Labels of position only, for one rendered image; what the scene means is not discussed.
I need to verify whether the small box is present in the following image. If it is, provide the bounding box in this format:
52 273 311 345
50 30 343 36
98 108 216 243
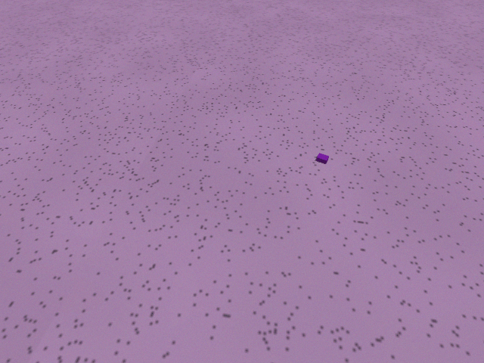
316 153 329 164

